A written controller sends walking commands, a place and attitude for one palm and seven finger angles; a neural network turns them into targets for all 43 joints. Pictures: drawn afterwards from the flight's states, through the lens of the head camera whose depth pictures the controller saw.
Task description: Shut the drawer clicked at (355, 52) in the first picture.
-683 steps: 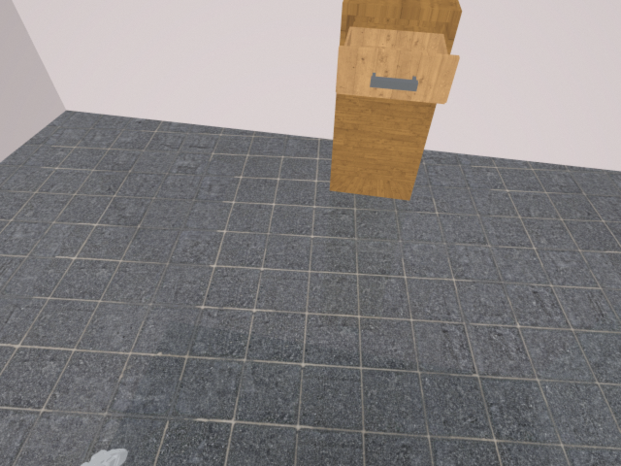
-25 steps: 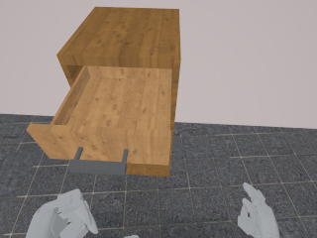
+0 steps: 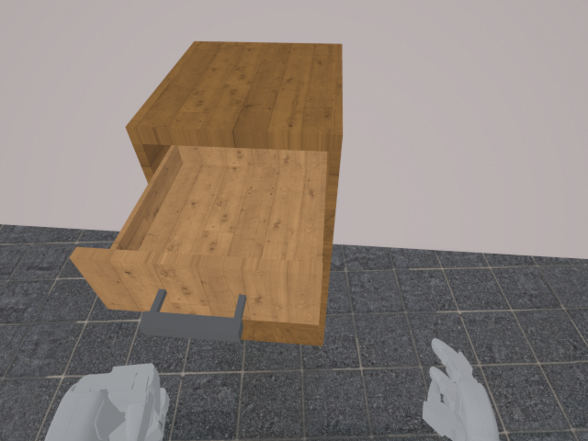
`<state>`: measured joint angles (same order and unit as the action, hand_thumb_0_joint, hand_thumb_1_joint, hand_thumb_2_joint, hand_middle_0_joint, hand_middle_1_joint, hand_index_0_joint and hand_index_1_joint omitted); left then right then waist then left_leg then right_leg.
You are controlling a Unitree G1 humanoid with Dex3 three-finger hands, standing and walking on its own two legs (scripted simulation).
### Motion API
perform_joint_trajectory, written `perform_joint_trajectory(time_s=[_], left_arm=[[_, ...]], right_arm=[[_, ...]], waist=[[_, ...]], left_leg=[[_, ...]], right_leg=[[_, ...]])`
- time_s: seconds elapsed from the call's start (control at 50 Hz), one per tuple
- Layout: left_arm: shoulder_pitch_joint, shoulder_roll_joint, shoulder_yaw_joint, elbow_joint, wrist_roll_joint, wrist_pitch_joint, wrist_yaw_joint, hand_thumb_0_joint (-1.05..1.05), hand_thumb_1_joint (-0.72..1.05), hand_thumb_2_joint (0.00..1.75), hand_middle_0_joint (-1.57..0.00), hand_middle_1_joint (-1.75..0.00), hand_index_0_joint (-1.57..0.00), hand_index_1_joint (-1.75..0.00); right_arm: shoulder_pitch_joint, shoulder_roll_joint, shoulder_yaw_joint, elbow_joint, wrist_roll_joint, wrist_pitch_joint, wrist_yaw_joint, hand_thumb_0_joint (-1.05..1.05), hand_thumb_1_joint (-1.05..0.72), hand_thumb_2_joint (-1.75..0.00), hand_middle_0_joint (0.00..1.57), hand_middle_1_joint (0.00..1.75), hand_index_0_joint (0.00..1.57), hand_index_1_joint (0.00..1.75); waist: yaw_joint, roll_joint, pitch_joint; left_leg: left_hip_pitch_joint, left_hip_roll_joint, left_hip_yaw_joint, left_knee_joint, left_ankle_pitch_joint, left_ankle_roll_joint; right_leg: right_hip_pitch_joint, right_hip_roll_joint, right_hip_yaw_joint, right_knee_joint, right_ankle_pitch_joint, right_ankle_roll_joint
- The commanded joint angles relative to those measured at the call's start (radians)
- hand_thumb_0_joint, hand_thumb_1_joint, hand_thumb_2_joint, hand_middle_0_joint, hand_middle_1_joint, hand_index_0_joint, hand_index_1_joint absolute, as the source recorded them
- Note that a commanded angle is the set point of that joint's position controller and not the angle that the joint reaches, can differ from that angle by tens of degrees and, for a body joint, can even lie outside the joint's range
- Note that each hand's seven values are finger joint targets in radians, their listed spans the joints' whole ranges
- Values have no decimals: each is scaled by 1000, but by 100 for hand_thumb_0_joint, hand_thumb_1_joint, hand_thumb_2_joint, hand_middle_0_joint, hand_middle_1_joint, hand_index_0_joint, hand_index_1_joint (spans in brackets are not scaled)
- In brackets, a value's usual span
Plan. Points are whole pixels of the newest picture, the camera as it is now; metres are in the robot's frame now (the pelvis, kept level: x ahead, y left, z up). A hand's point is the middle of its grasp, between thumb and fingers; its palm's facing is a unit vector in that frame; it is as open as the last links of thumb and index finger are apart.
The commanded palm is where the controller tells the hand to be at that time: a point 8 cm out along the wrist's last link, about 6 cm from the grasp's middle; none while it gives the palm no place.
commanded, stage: raise the hand and make a fist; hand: left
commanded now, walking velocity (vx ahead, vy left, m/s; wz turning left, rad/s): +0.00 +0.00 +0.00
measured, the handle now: (196, 312) +0.29 +0.18 +0.02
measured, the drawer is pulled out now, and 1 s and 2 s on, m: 0.28 0.28 0.28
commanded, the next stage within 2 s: bring the fist close to the handle in 0.28 s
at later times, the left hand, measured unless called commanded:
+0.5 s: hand (162, 433) +0.12 +0.14 +0.11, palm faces +0.06 -1.00 -0.06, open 3.3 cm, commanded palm +0.07 +0.19 +0.11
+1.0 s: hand (181, 411) +0.15 +0.14 +0.06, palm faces +0.02 -1.00 -0.05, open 3.3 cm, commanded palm +0.11 +0.20 +0.06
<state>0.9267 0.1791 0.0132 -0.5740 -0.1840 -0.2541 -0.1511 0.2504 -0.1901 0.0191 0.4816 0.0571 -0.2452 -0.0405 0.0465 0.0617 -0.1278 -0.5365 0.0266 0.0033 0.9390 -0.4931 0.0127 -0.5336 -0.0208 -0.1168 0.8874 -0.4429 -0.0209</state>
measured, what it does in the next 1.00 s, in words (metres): stands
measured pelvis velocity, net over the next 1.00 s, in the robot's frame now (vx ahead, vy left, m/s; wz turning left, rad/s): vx -0.01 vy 0.00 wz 0.00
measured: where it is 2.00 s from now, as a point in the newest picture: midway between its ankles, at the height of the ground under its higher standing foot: outside the picture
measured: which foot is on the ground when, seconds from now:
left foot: down 0.00-1.00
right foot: down 0.00-1.00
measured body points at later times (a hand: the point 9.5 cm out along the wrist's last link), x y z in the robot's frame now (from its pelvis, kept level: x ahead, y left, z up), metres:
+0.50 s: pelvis -0.01 +0.00 +0.00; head -0.01 -0.02 +0.45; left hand +0.11 +0.19 +0.12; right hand +0.20 -0.21 -0.04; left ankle -0.01 +0.11 -0.69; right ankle +0.01 -0.11 -0.69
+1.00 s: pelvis -0.01 +0.00 -0.02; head +0.02 -0.01 +0.43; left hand +0.14 +0.20 +0.06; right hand +0.17 -0.23 -0.08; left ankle -0.01 +0.11 -0.69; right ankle +0.01 -0.11 -0.69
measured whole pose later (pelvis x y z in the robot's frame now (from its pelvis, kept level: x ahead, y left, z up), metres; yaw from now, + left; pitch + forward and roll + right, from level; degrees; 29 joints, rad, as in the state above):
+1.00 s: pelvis -0.01 +0.00 -0.02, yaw +0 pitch +10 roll -1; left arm 0.72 0.16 0.02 -0.31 -0.18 -0.37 -0.15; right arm 0.25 -0.21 -0.01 0.51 0.03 -0.23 -0.04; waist 0.01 0.04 -0.12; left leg -0.70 0.03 0.00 1.04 -0.51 0.01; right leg -0.71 -0.03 -0.11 1.00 -0.46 -0.03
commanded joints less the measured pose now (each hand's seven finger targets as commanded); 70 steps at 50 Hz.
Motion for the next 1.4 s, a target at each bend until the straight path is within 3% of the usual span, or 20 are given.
perform_joint_trajectory(time_s=[0.0, 0.04, 0.14, 0.3, 0.36, 0.46, 0.54, 0.56, 0.6, 0.62, 0.68, 0.8, 0.92, 1.04, 1.1, 1.12, 1.22, 1.24, 1.32, 1.38], left_arm=[[57, 68, 62, -192, -29, -69, -2, 0, 90, 90, -140, -160, -140, -160], [61, 66, 59, -203, -27, -76, 4, 0, 90, 90, -140, -160, -140, -160], [64, 63, 58, -192, -26, -95, 5, 0, 90, 90, -140, -160, -140, -160], [64, 66, 58, -168, -25, -87, 0, 0, 90, 90, -140, -160, -140, -160], [63, 68, 60, -181, -19, -84, 6, 0, 90, 90, -140, -160, -140, -160], [-25, 35, 22, -102, -16, -100, 4, 0, 90, 90, -140, -160, -140, -160], [-58, 45, 20, -95, -2, -128, 5, 0, 90, 90, -140, -160, -140, -160], [-56, 63, 44, -90, -2, -134, 7, 0, 90, 90, -140, -160, -140, -160], [-62, 51, 29, -92, -1, -142, 5, 0, 90, 90, -140, -160, -140, -160], [-80, 52, 36, -86, 1, -143, 12, 0, 90, 90, -140, -160, -140, -160], [-102, 53, 54, -22, -16, -145, 9, 0, 90, 90, -140, -160, -140, -160], [-130, 40, 42, 30, -20, -150, 0, 0, 90, 90, -140, -160, -140, -160], [-159, 66, 72, 58, -14, -184, 13, 0, 90, 90, -140, -160, -140, -160], [-205, 16, 5, 80, 0, -207, 21, 0, 90, 90, -140, -160, -140, -160], [-227, 34, 14, 92, 4, -211, 26, 0, 90, 90, -140, -160, -140, -160], [-221, 50, 31, 112, 14, -209, 34, 0, 90, 90, -140, -160, -140, -160], [-259, 48, 33, 128, 23, -214, 52, 0, 90, 90, -140, -160, -140, -160], [-273, 23, 8, 125, 22, -217, 53, 0, 90, 90, -140, -160, -140, -160], [-333, 31, 2, 134, 30, -224, 64, 0, 90, 90, -140, -160, -140, -160], [-345, 26, -14, 123, 33, -226, 64, 0, 90, 90, -140, -160, -140, -160]], right_arm=[[-128, -104, -47, -183, 3, -85, -5, 0, -90, -90, 20, 30, 20, 30], [-125, -102, -45, -178, 0, -93, -3, 0, -90, -90, 20, 30, 20, 30], [-119, -103, -50, -165, -2, -106, 3, 0, -90, -90, 20, 30, 20, 30], [-137, -106, -51, -171, 1, -108, 1, 0, -90, -90, 20, 30, 20, 30], [-135, -105, -51, -169, 0, -105, 0, 0, -90, -90, 20, 30, 20, 30], [-120, -118, -48, -154, -11, -100, -2, 0, -90, -90, 20, 30, 20, 30], [-110, -122, -52, -160, -19, -95, 0, 0, -90, -90, 20, 30, 20, 30], [-103, -120, -57, -158, -18, -92, 1, 0, -90, -90, 20, 30, 20, 30], [-105, -119, -55, -164, -21, -87, 6, 0, -90, -90, 20, 30, 20, 30], [-107, -119, -55, -157, -22, -81, 6, 0, -90, -90, 20, 30, 20, 30], [-107, -121, -57, -153, -21, -67, 1, 0, -90, -90, 20, 30, 20, 30], [-106, -127, -60, -157, -20, -53, 0, 0, -90, -90, 20, 30, 20, 30], [-99, -129, -69, -147, -26, -44, -2, 0, -90, -90, 20, 30, 20, 30], [-88, -135, -66, -161, -31, -32, 6, 0, -90, -90, 20, 30, 20, 30], [-84, -139, -68, -166, -34, -25, 6, 0, -90, -90, 20, 30, 20, 30], [-85, -139, -70, -163, -36, -15, 4, 0, -90, -90, 20, 30, 20, 30], [-85, -140, -68, -177, -38, 6, 6, 0, -90, -90, 20, 30, 20, 30], [-83, -139, -65, -182, -39, 7, 8, 0, -90, -90, 20, 30, 20, 30], [-78, -147, -63, -183, -43, 15, 7, 0, -90, -90, 20, 30, 20, 30], [-67, -149, -63, -194, -45, 19, 10, 0, -90, -90, 20, 30, 20, 30]], waist=[[-8, -62, 3], [-4, -27, -11], [-7, -20, -7], [-8, -89, 27], [-6, -70, 11], [-34, -83, 70], [-34, -68, 10], [-31, -73, -17], [-27, -44, -48], [-26, -33, -47], [-36, -78, -22], [-39, -67, -45], [-36, -82, -89], [-54, -38, -105], [-54, -44, -123], [-52, -74, -127], [-50, -52, -145], [-56, -53, -154], [-66, -41, -164], [-67, -43, -208]], left_leg=[[-7, -19, -30, -168, 227, 17], [4, -22, -27, -169, 236, 17], [9, -22, -24, -166, 250, 15], [-14, -23, -22, -169, 204, 17], [-1, -23, -22, -172, 207, 18], [-47, -29, -29, -153, 144, 18], [-56, -32, -26, -134, 136, 19], [-57, -31, -25, -124, 156, 20], [-59, -32, -24, -117, 190, 19], [-63, -32, -26, -115, 190, 18], [-107, -33, -25, -99, 165, 16], [-129, -34, -26, -84, 175, 15], [-153, -31, -28, -53, 203, 14], [-169, -30, -34, -28, 188, 13], [-195, -29, -36, -9, 177, 11], [-210, -27, -35, -2, 179, 13], [-238, -28, -36, 22, 171, 10], [-237, -29, -37, 26, 169, 10], [-258, -24, -45, 49, 163, 9], [-261, -25, -43, 65, 166, 9]], right_leg=[[63, 17, 55, -169, 149, -1], [70, 15, 57, -170, 155, -4], [67, 16, 54, -170, 172, -4], [62, 14, 70, -190, 113, -1], [66, 14, 68, -190, 115, -3], [-1, 16, 72, -193, 34, 2], [-6, 10, 81, -171, 14, 0], [2, 11, 81, -159, 45, 0], [9, 11, 70, -129, 100, -1], [5, 14, 65, -124, 100, -3], [-12, 12, 82, -132, 70, 1], [-28, 12, 75, -101, 86, -1], [-40, 16, 75, -62, 120, -3], [-110, 20, 53, -9, 111, -4], [-125, 18, 59, 8, 102, -4], [-124, 20, 61, 11, 101, -5], [-158, 21, 60, 45, 94, -8], [-165, 20, 57, 53, 96, -7], [-206, 21, 55, 78, 84, -8], [-209, 19, 59, 91, 93, -7]])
